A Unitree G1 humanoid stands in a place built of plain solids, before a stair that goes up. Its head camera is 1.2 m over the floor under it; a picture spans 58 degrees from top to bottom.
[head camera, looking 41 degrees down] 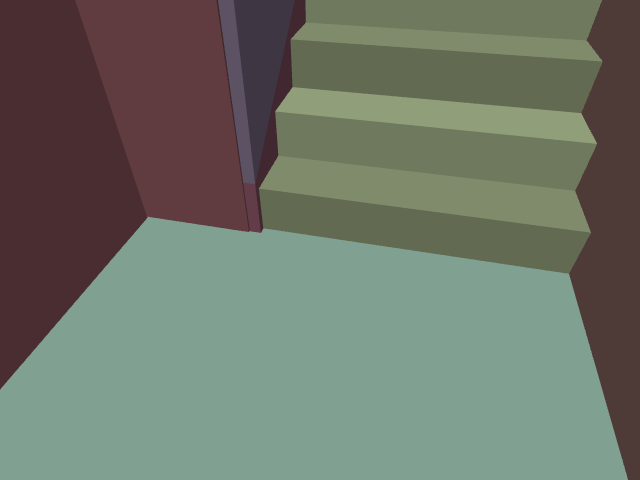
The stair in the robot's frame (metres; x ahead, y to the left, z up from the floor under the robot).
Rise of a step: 0.21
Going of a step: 0.27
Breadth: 1.25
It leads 13 degrees to the right of straight ahead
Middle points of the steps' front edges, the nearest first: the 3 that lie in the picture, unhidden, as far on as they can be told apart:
1.32 -0.36 0.21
1.58 -0.42 0.42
1.84 -0.48 0.63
